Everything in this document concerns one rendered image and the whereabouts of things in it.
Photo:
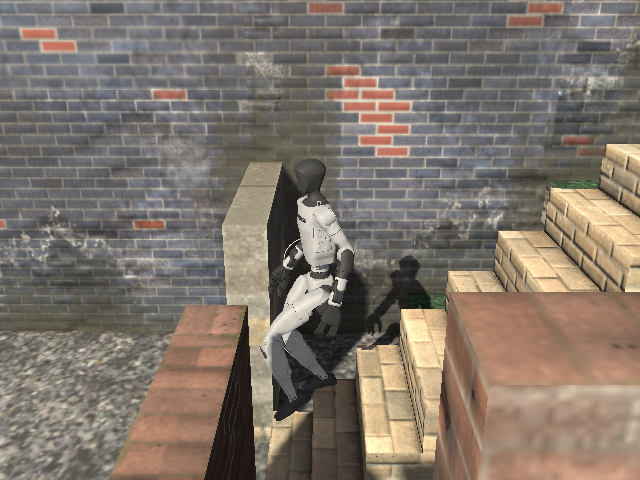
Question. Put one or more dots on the stairs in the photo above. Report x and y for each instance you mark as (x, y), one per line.
(382, 425)

